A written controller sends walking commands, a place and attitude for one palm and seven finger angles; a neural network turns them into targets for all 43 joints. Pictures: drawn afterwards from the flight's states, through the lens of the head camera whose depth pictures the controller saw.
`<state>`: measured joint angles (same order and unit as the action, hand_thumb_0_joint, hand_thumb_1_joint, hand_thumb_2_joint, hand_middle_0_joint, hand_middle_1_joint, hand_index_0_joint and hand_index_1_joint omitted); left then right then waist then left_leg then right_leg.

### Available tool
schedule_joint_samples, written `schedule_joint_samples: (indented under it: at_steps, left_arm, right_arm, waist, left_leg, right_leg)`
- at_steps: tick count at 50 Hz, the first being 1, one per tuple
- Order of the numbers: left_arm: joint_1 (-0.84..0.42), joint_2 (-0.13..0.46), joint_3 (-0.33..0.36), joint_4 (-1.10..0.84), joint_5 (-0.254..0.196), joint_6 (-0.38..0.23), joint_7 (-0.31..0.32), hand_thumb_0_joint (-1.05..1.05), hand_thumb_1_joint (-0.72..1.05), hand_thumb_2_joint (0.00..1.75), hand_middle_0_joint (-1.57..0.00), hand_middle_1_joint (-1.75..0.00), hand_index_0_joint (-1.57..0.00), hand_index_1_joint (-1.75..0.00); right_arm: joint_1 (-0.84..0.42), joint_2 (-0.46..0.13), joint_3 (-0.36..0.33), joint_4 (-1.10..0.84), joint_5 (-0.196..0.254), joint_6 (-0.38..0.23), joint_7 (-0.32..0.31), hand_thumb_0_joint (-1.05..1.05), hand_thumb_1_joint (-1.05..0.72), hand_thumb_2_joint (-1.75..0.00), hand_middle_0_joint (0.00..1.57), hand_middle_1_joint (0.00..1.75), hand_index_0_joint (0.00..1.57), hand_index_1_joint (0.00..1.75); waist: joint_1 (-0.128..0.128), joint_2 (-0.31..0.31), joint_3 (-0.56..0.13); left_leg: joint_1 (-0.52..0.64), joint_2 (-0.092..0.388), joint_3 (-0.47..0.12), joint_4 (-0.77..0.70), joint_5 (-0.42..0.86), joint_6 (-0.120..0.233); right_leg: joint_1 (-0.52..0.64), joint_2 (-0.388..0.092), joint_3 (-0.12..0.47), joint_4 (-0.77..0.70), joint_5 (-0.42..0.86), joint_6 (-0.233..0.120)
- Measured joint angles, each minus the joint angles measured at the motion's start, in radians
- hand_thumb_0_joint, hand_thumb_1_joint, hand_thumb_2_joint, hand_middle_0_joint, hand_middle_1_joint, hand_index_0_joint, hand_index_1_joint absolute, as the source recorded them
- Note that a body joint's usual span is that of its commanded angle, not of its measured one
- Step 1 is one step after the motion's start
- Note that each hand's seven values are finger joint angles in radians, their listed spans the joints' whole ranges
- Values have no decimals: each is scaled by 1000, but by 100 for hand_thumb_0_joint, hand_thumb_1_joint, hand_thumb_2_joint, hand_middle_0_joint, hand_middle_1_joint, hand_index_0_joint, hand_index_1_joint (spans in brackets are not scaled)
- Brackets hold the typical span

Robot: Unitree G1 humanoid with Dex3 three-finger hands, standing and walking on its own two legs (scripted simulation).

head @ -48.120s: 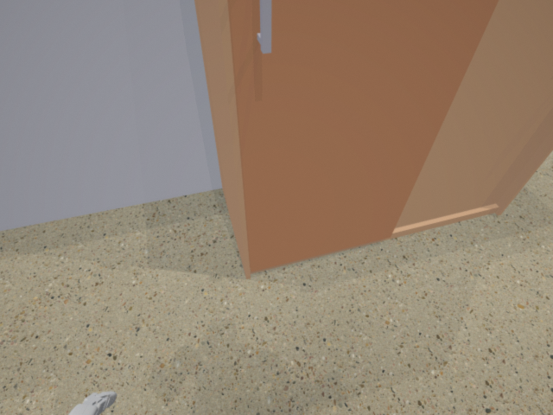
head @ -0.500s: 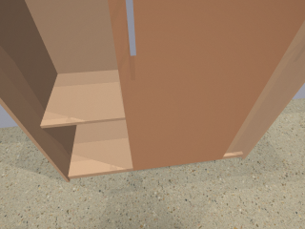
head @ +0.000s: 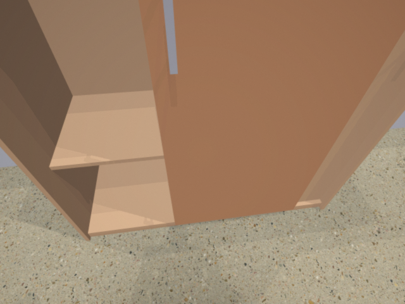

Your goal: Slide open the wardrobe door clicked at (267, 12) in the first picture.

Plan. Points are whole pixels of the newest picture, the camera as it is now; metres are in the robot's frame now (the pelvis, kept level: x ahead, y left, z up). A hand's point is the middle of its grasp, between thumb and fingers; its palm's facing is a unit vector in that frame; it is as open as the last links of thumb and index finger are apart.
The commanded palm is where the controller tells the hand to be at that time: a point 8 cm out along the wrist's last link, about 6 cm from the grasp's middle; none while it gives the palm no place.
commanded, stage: look to check the result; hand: left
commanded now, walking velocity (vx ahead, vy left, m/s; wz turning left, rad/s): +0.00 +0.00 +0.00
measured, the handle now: (169, 26) +0.57 +0.10 +0.27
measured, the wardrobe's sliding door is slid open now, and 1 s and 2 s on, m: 0.43 0.43 0.43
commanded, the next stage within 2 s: stand and wait in 0.30 s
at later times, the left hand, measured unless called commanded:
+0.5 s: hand out of the picture +0.03 +0.18 -0.17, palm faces +0.01 -0.98 -0.20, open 7.3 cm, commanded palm none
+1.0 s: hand out of the picture +0.04 +0.19 -0.17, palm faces +0.00 -0.97 -0.23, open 7.3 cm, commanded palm none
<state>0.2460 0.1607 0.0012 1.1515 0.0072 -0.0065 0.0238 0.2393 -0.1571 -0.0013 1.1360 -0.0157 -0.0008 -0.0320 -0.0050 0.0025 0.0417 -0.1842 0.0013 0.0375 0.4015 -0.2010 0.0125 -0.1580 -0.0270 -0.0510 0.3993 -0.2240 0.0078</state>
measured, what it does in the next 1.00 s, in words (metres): stands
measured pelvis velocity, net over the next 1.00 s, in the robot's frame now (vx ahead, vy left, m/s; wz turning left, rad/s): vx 0.00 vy -0.01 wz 0.00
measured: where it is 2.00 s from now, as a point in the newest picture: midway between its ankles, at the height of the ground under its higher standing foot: outside the picture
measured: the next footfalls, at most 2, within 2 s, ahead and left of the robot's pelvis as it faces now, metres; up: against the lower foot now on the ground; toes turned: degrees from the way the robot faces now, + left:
none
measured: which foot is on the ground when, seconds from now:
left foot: down 0.00-1.00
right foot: down 0.00-1.00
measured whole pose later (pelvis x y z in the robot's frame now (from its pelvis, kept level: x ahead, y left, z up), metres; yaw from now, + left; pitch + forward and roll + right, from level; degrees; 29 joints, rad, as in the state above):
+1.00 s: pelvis +0.00 -0.01 +0.00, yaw +0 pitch -1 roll +0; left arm 0.18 0.22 0.01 1.15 0.01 -0.02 0.01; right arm 0.19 -0.22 -0.01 1.14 -0.02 0.00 -0.03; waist -0.01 0.00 0.06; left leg -0.15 0.02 0.03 0.35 -0.18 -0.01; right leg -0.13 -0.01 -0.06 0.36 -0.21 -0.01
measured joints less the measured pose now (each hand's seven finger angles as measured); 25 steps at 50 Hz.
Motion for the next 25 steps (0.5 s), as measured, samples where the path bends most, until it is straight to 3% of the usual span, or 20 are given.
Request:
schedule_joint_samples:
  at_steps: [25]
  left_arm:
    - [-30, 17, 4, -5, 0, -8, -3, 0, 91, 90, -20, -30, -20, -30]
  right_arm:
    - [-18, -12, -1, 4, 0, -5, 0, 0, -91, -90, 20, 30, 20, 30]
  waist:
    - [-2, -2, 2]
  left_leg:
    - [22, 7, -2, -21, 3, -9]
  right_leg:
    - [22, 8, -2, -21, 2, -8]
